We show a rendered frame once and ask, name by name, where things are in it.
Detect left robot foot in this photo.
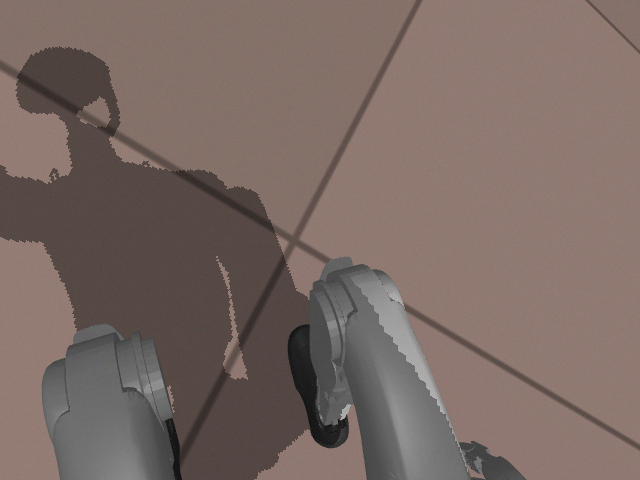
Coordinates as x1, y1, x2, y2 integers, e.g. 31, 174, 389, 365
165, 418, 182, 480

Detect right robot hand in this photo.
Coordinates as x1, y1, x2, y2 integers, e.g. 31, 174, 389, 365
459, 441, 526, 480

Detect right robot foot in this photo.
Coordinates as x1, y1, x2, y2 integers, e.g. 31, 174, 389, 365
288, 324, 349, 448

